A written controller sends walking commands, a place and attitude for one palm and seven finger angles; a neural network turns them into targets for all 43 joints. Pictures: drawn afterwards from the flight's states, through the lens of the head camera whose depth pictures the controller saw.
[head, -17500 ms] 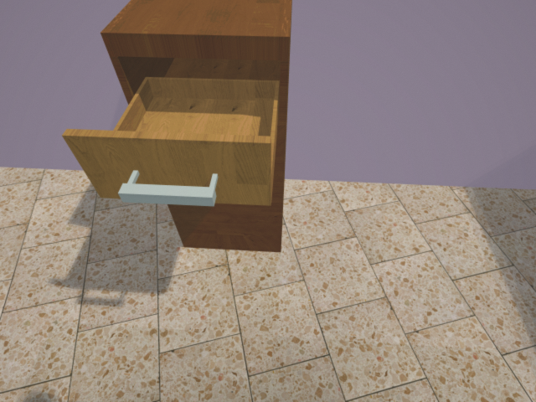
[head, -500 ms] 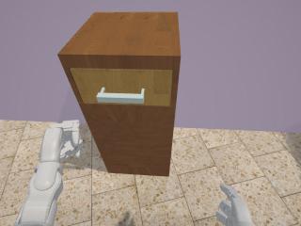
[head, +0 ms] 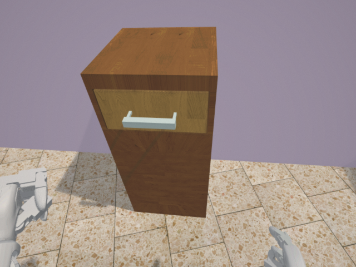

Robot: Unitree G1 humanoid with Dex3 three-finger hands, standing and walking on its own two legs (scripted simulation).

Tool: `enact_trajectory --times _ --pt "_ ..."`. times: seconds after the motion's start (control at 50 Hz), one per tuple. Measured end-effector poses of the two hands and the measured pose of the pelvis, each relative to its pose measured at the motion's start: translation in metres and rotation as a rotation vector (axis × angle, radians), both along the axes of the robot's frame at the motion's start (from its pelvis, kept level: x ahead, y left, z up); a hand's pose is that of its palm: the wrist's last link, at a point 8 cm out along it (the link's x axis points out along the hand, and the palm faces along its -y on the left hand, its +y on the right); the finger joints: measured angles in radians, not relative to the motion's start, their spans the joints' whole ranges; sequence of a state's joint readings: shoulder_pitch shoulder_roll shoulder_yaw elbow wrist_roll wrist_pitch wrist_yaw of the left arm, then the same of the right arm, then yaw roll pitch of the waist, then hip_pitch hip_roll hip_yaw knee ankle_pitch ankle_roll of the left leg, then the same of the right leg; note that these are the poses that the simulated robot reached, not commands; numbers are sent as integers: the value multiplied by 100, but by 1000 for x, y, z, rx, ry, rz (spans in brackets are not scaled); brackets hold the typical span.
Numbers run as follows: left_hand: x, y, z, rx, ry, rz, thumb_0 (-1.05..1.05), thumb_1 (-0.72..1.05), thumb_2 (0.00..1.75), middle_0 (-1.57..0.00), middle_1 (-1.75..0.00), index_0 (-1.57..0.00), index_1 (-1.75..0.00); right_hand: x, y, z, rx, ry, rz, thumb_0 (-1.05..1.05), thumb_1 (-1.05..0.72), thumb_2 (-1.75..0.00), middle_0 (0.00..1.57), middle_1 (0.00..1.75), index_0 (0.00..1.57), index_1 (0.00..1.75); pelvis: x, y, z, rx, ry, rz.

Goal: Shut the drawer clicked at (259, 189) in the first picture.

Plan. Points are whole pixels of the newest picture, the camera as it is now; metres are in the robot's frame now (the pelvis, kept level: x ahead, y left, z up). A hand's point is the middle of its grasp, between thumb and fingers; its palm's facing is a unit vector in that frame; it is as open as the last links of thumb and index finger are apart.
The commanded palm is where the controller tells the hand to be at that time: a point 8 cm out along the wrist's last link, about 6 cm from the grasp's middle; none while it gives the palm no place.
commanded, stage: draw the hand back to the body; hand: left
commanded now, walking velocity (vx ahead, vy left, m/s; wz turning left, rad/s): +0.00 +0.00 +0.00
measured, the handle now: (150, 118) +0.58 +0.18 +0.01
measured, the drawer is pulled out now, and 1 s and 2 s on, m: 0.00 0.00 0.00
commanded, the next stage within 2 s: step back with the hand held close in 0.10 s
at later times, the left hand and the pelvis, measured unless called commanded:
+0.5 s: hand (51, 197) +0.18 +0.25 +0.15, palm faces +0.29 -0.83 -0.48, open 3.2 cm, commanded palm +0.12 +0.30 +0.17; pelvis -0.01 +0.02 +0.00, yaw -1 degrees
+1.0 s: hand (8, 245) +0.10 +0.26 +0.16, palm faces +0.36 -0.80 -0.48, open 3.2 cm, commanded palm +0.04 +0.31 +0.17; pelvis -0.09 +0.03 -0.01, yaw +0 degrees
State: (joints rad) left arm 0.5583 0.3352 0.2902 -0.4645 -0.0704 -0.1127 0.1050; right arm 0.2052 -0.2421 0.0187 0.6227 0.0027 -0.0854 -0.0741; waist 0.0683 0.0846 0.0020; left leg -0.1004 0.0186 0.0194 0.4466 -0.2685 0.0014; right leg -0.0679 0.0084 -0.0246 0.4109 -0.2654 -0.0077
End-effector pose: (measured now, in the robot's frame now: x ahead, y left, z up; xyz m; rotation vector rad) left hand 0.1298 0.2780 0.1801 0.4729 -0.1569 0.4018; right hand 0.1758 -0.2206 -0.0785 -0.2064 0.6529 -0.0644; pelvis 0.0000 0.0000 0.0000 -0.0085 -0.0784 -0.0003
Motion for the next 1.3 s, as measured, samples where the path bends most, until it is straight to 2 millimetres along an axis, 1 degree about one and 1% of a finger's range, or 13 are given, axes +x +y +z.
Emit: enact_trajectory --times 0.08,0.18,0.24,0.3,0.36,0.44,0.5,0.6,0.72,0.86,0.98,1.16,1.3 --pt "-3 2 -5 -19 0 18 1 89 90 -140 -160 -141 -160 2 2 1 -6 -7 8 1 -90 -90 20 30 20 29 -3 1 0 -1 -4 5" --pt "2 1 -11 -45 4 14 1 89 90 -140 -160 -141 -160 2 6 3 -10 -15 16 1 -90 -90 20 30 20 30 -4 1 0 0 -4 4" --pt "5 1 -9 -43 -1 1 1 89 90 -140 -160 -141 -160 2 8 4 -9 -21 16 1 -90 -90 20 30 20 30 -3 1 0 -1 -5 1" --pt "9 5 0 5 -30 -17 1 89 90 -140 -160 -141 -160 1 9 5 -8 -7 13 1 -90 -90 20 30 20 30 -3 3 0 -8 14 0" --pt "14 10 4 42 -27 -34 1 89 90 -140 -160 -141 -160 -4 6 4 -13 24 -12 1 -90 -90 20 30 20 30 -5 7 1 -10 41 -7" --pt "19 11 -4 51 36 -77 1 89 90 -140 -160 -141 -160 -15 0 2 -27 73 -63 1 -90 -90 20 30 20 30 -10 14 2 -4 70 -15" --pt "17 13 -10 56 81 -105 1 89 90 -140 -160 -141 -160 -25 -4 1 -40 107 -100 1 -90 -90 20 30 20 30 -14 18 1 -1 85 -18" --pt "5 20 -11 77 88 -120 1 89 90 -140 -160 -141 -160 -42 -3 2 -62 131 -124 1 -90 -90 20 30 20 29 -26 23 0 0 92 -19" --pt "-17 26 -7 94 39 -110 1 89 90 -140 -160 -141 -160 -56 6 4 -63 103 -110 1 -90 -90 20 30 20 29 -46 26 -3 -2 88 -15" --pt "-46 27 -7 104 -9 -93 1 89 90 -140 -160 -141 -160 -74 14 2 -53 60 -83 1 -90 -90 20 30 20 30 -70 27 -9 -14 83 -4" --pt "-67 25 -5 114 -54 -94 1 89 90 -140 -160 -141 -160 -96 14 -1 -66 60 -71 1 -90 -90 21 30 20 30 -87 26 -11 -25 79 4" --pt "-87 25 -6 128 -91 -86 1 89 90 -140 -160 -141 -160 -123 4 -7 -86 80 -76 1 -90 -90 21 30 20 30 -107 22 -16 -29 74 15" --pt "-95 26 -8 111 -123 -134 1 89 90 -140 -160 -141 -160 -145 2 -6 -111 103 -108 1 -90 -90 20 30 20 30 -123 29 -17 -36 80 11"
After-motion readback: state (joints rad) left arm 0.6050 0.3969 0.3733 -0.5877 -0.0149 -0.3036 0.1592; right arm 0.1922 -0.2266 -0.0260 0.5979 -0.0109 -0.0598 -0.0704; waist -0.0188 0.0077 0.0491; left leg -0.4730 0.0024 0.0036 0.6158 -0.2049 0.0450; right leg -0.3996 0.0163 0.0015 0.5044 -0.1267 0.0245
